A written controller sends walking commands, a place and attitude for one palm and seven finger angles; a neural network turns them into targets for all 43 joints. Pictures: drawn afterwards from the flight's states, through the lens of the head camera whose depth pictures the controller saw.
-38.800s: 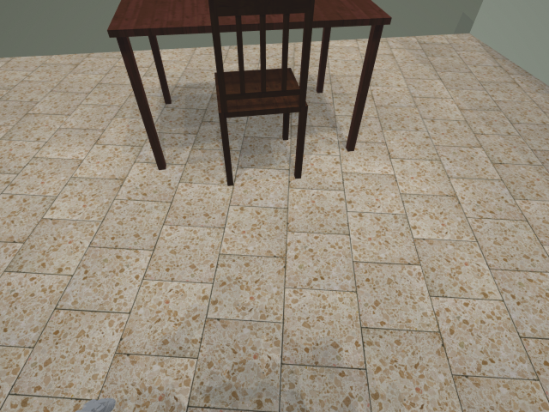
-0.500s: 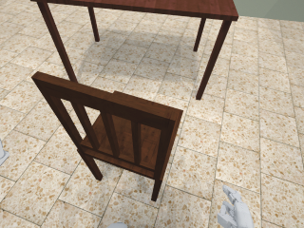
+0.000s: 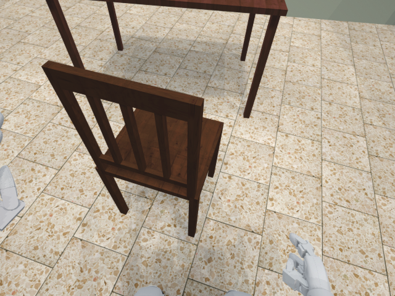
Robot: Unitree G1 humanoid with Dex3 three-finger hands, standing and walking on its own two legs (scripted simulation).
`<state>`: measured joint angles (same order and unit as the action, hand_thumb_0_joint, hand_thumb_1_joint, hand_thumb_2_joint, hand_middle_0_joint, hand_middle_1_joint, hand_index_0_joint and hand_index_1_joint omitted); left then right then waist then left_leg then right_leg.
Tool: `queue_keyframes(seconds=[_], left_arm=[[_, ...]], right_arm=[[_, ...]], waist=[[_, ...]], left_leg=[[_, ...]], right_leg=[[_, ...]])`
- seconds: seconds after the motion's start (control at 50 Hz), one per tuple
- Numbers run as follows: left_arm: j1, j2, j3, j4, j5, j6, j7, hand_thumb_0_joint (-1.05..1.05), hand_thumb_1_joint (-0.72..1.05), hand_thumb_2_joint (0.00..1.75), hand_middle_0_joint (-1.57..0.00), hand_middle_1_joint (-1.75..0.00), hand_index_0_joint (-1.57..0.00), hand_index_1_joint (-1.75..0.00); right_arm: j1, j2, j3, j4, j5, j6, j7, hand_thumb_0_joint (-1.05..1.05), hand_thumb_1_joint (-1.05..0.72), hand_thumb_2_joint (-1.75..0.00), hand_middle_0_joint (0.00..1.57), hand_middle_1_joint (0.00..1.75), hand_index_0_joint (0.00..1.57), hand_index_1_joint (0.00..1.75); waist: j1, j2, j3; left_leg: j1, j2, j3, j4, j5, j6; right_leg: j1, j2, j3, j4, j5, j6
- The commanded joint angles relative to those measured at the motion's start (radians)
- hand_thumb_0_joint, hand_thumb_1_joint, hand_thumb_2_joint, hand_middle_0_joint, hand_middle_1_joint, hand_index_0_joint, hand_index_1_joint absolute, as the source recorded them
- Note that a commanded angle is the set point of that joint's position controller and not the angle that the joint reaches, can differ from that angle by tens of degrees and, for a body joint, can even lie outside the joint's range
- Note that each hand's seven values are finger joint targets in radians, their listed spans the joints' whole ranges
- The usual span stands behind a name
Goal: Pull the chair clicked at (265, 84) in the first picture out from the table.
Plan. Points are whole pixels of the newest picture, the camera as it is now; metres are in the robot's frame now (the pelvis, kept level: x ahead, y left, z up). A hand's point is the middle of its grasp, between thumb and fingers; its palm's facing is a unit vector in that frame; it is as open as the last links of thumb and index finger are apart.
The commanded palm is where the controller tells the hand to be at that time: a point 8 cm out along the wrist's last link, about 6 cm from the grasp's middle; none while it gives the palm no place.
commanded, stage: stop stepping back and stand still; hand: left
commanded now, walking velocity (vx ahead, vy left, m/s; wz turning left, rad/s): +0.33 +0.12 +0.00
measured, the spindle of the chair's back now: (135, 140) +0.51 +0.22 -0.08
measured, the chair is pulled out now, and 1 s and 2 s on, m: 0.64 0.64 0.64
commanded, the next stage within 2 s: let the arm hang, fingers relaxed in 0.78 s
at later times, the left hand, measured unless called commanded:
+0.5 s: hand out of the picture +0.10 +0.23 +0.19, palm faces +0.39 -0.77 -0.51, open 7.4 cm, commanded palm +0.04 +0.28 +0.19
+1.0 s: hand (64, 269) +0.15 +0.22 +0.05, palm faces +0.23 -0.89 -0.39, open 7.4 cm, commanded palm none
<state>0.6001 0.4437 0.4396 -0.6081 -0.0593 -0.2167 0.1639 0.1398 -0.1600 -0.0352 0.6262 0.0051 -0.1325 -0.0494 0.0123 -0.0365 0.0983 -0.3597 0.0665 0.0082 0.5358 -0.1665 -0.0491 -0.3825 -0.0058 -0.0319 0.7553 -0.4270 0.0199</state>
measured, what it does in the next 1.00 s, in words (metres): steps on the spot: left foot, then right foot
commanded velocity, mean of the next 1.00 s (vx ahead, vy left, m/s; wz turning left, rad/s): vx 0.14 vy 0.03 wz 0.00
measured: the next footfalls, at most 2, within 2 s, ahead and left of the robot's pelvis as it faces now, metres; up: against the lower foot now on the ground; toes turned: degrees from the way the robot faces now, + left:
left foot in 0.34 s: -0.11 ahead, +0.09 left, +0.00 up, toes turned +4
right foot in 0.60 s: -0.07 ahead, -0.14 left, +0.00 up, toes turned -5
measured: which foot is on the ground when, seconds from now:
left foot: down 0.00-0.04, up 0.06-0.32, down 0.34-0.60, up 0.62-0.84, down 0.86-1.00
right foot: down 0.00-0.34, up 0.36-0.58, down 0.60-0.86, up 0.88-1.00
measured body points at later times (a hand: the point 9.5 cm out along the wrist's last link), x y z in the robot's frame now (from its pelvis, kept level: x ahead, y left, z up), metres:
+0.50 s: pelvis -0.09 -0.02 +0.01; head -0.11 -0.01 +0.46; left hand +0.07 +0.27 +0.22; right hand +0.01 -0.28 -0.08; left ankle -0.15 +0.08 -0.73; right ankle -0.10 -0.11 -0.67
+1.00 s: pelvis -0.09 -0.01 +0.00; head -0.08 -0.02 +0.45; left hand +0.13 +0.27 +0.07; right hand +0.09 -0.26 -0.09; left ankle -0.05 +0.10 -0.73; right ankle -0.12 -0.15 -0.67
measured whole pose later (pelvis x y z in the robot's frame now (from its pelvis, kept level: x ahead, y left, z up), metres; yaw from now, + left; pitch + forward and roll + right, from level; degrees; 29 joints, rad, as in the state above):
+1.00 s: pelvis -0.09 -0.01 +0.00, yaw +3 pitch +1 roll -1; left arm 0.27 0.29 0.18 -0.01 0.03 -0.04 0.06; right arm 0.16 -0.26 -0.05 0.68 -0.03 -0.06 0.00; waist -0.03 0.04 -0.01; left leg -0.37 -0.01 0.00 0.57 -0.23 0.03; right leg -0.42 -0.01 0.00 0.99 -0.54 0.03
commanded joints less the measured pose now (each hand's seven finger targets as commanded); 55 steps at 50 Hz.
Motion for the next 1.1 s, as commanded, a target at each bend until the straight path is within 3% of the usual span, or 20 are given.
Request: queue_keyframes(seconds=[0.0, 0.02, 0.06, 0.08, 0.14, 0.24, 0.34, 0.36, 0.42, 0.54, 0.56, 0.6, 0.64, 0.72, 0.78, 0.84, 0.86, 0.96, 1.04, 1.08], left_arm=[[0.039, 0.163, 0.147, -0.156, 0.002, -0.043, 0.028, 0.00, 0.90, 0.90, -0.20, -0.30, -0.20, -0.30], [0.006, 0.175, 0.153, -0.112, 0.007, -0.037, 0.029, 0.00, 0.90, 0.90, -0.20, -0.30, -0.20, -0.30], [-0.111, 0.192, 0.134, -0.056, 0.007, -0.013, 0.031, 0.00, 0.90, 0.90, -0.20, -0.30, -0.20, -0.30], [-0.128, 0.195, 0.124, -0.013, 0.015, -0.003, 0.029, 0.00, 0.90, 0.90, -0.20, -0.30, -0.20, -0.30], [-0.136, 0.162, 0.100, 0.103, 0.014, 0.000, 0.006, 0.00, 0.90, 0.90, -0.20, -0.30, -0.20, -0.30], [-0.193, 0.161, 0.075, -0.047, 0.041, -0.040, 0.019, 0.00, 0.90, 0.90, -0.20, -0.30, -0.20, -0.30], [-0.051, 0.181, 0.112, -0.210, 0.061, -0.073, 0.019, 0.00, 0.90, 0.90, -0.20, -0.30, -0.20, -0.30], [-0.063, 0.220, 0.151, -0.186, 0.050, -0.086, 0.023, 0.00, 0.90, 0.90, -0.20, -0.30, -0.20, -0.30], [-0.086, 0.211, 0.171, -0.133, 0.049, -0.123, 0.003, 0.00, 0.90, 0.90, -0.20, -0.30, -0.20, -0.30], [-0.099, 0.146, 0.157, 0.083, 0.033, -0.090, -0.011, 0.00, 0.90, 0.90, -0.20, -0.30, -0.20, -0.30], [-0.111, 0.143, 0.150, 0.133, 0.033, -0.082, -0.009, 0.00, 0.90, 0.90, -0.20, -0.30, -0.20, -0.30], [-0.129, 0.160, 0.129, 0.175, 0.020, -0.063, -0.005, 0.00, 0.90, 0.90, -0.20, -0.30, -0.20, -0.30], [-0.119, 0.086, 0.041, 0.128, 0.013, -0.062, -0.015, 0.00, 0.90, 0.90, -0.20, -0.30, -0.20, -0.30], [-0.197, 0.167, 0.085, -0.124, 0.033, -0.098, 0.013, 0.00, 0.90, 0.90, -0.20, -0.30, -0.20, -0.30], [-0.228, 0.232, 0.119, -0.289, 0.029, -0.103, 0.044, 0.00, 0.90, 0.90, -0.20, -0.30, -0.20, -0.30], [-0.139, 0.218, 0.152, -0.323, 0.024, -0.108, 0.048, 0.00, 0.90, 0.90, -0.20, -0.30, -0.20, -0.30], [-0.142, -0.216, -0.374, 0.610, 0.118, 0.113, -0.093, 0.00, 0.90, 0.90, -0.20, -0.30, -0.20, -0.30], [-0.240, -0.193, -0.370, 0.770, 0.105, 0.222, -0.156, 0.00, 0.90, 0.90, -0.20, -0.30, -0.20, -0.30], [-0.240, -0.142, -0.377, 1.031, 0.094, 0.216, -0.158, 0.00, 0.90, 0.90, -0.20, -0.30, -0.20, -0.30], [-0.245, -0.052, -0.380, 1.126, 0.090, 0.210, -0.142, 0.00, 0.90, 0.90, -0.20, -0.30, -0.20, -0.30]], right_arm=[[0.014, -0.163, -0.037, -0.151, 0.027, -0.038, 0.000, 0.00, -0.90, -0.90, 0.20, 0.30, 0.20, 0.30], [0.012, -0.159, -0.033, -0.155, 0.025, -0.029, -0.004, 0.00, -0.90, -0.90, 0.20, 0.30, 0.20, 0.30], [0.014, -0.164, -0.044, -0.155, 0.023, -0.012, -0.006, 0.00, -0.90, -0.90, 0.20, 0.30, 0.20, 0.30], [0.019, -0.187, -0.055, -0.135, 0.012, -0.001, -0.007, 0.00, -0.90, -0.90, 0.20, 0.30, 0.20, 0.30], [-0.001, -0.154, -0.009, -0.127, 0.004, 0.022, -0.018, 0.00, -0.90, -0.90, 0.20, 0.30, 0.20, 0.30], [0.020, -0.170, -0.019, -0.148, -0.008, -0.020, -0.014, 0.00, -0.90, -0.90, 0.20, 0.30, 0.20, 0.30], [0.071, -0.157, -0.046, -0.174, 0.003, -0.071, -0.004, 0.00, -0.90, -0.90, 0.20, 0.30, 0.20, 0.30], [0.048, -0.145, -0.034, -0.143, -0.005, -0.073, -0.003, 0.00, -0.90, -0.90, 0.20, 0.30, 0.20, 0.30], [0.020, -0.163, -0.045, -0.117, 0.014, -0.069, 0.014, 0.00, -0.90, -0.90, 0.20, 0.30, 0.20, 0.30], [0.057, -0.184, -0.037, -0.112, 0.018, -0.019, -0.007, 0.00, -0.90, -0.90, 0.20, 0.30, 0.20, 0.30], [0.054, -0.178, -0.039, -0.103, 0.019, -0.014, -0.006, 0.00, -0.90, -0.90, 0.20, 0.30, 0.20, 0.30], [0.041, -0.169, -0.051, -0.127, 0.026, -0.004, -0.001, 0.00, -0.90, -0.90, 0.20, 0.30, 0.20, 0.30], [0.048, -0.210, -0.081, -0.122, 0.029, 0.003, 0.020, 0.00, -0.90, -0.90, 0.20, 0.30, 0.20, 0.30], [-0.043, -0.126, -0.005, -0.143, 0.004, 0.017, 0.008, 0.00, -0.90, -0.90, 0.20, 0.30, 0.20, 0.30], [-0.037, -0.134, -0.009, -0.147, -0.007, -0.028, -0.019, 0.00, -0.90, -0.90, 0.20, 0.30, 0.20, 0.30], [0.003, -0.169, -0.032, -0.169, -0.002, -0.043, -0.014, 0.00, -0.90, -0.90, 0.20, 0.30, 0.20, 0.30], [0.111, -0.269, -0.070, 0.049, -0.021, -0.029, 0.073, 0.00, -0.90, -0.90, 0.20, 0.30, 0.20, 0.30], [0.054, -0.203, -0.032, -0.018, -0.048, 0.078, 0.055, 0.00, -0.90, -0.90, 0.20, 0.30, 0.20, 0.30], [0.042, -0.201, -0.021, 0.043, -0.035, 0.107, 0.053, 0.00, -0.90, -0.90, 0.20, 0.30, 0.20, 0.30], [0.079, -0.154, -0.006, 0.068, -0.016, 0.116, 0.055, 0.00, -0.90, -0.90, 0.20, 0.30, 0.20, 0.30]], waist=[[-0.011, 0.174, -0.192], [-0.017, 0.054, -0.153], [-0.026, -0.269, -0.124], [-0.042, -0.257, -0.061], [-0.061, -0.131, -0.082], [-0.029, -0.172, -0.194], [-0.011, 0.386, -0.156], [-0.042, 0.512, -0.114], [-0.013, 0.183, 0.005], [-0.021, 0.132, -0.087], [-0.019, 0.003, -0.117], [-0.035, -0.297, -0.151], [-0.032, -0.256, -0.117], [-0.018, -0.088, -0.113], [-0.019, 0.027, -0.134], [-0.004, 0.419, -0.176], [-0.148, 0.388, -0.086], [-0.026, 0.011, -0.168], [0.014, 0.028, -0.180], [-0.005, -0.047, -0.195]], left_leg=[[-0.107, 0.065, -0.010, -0.005, -0.391, 0.077], [-0.110, -0.003, 0.044, 0.114, -0.456, 0.047], [-0.027, -0.080, 0.003, 0.566, -0.365, 0.021], [-0.013, -0.083, -0.031, 0.689, -0.265, 0.021], [0.048, -0.062, 0.015, 0.589, -0.182, 0.042], [0.110, -0.076, 0.078, 0.006, -0.252, 0.106], [0.185, 0.138, -0.049, -0.344, 0.003, 0.207], [0.056, 0.204, -0.256, -0.334, -0.151, 0.262], [0.026, 0.226, -0.224, -0.247, -0.118, 0.263], [-0.047, 0.120, -0.071, 0.021, -0.094, 0.177], [-0.115, 0.069, -0.031, 0.186, -0.142, 0.159], [-0.303, -0.104, 0.022, 0.641, -0.328, 0.078], [-0.235, -0.050, -0.085, 0.655, -0.244, 0.060], [-0.006, -0.025, 0.016, 0.239, -0.208, 0.085], [0.207, -0.068, 0.076, -0.053, -0.055, 0.082], [0.369, 0.176, -0.271, -0.203, 0.174, 0.173], [0.251, 0.201, -0.327, -0.083, 0.476, 0.224], [0.110, 0.164, -0.210, -0.071, 0.468, 0.219], [0.019, 0.069, -0.137, -0.045, 0.201, 0.138], [-0.045, -0.034, -0.063, 0.030, -0.068, 0.071]], right_leg=[[0.288, -0.038, -0.011, -0.305, 0.155, 0.010], [0.207, -0.088, 0.053, -0.390, 0.064, -0.018], [-0.141, -0.363, 0.512, -0.665, -0.475, -0.138], [-0.257, -0.362, 0.526, -0.708, -0.524, -0.133], [-0.278, -0.256, 0.198, -0.586, -0.391, -0.095], [0.062, -0.243, 0.132, -0.477, -0.124, -0.063], [-0.030, 0.021, -0.063, 0.318, -0.043, -0.016], [-0.105, -0.017, -0.028, 0.447, -0.067, -0.015], [-0.181, -0.068, 0.058, 0.344, -0.009, -0.037], [0.269, 0.009, -0.099, -0.319, 0.136, -0.036], [0.369, -0.037, -0.013, -0.372, 0.173, -0.069], [0.394, -0.344, 0.494, -0.502, 0.241, -0.214], [0.259, -0.336, 0.441, -0.523, 0.187, -0.189], [0.144, -0.255, 0.136, -0.428, 0.314, -0.185], [0.122, -0.193, 0.078, -0.385, 0.171, -0.130], [-0.021, -0.023, -0.001, -0.083, 0.032, -0.039], [-0.228, -0.008, -0.019, 0.221, -0.084, -0.006], [-0.089, -0.024, 0.036, 0.202, -0.132, 0.016], [0.195, -0.007, 0.000, -0.222, 0.181, 0.006], [0.277, -0.153, 0.203, -0.347, 0.291, -0.050]])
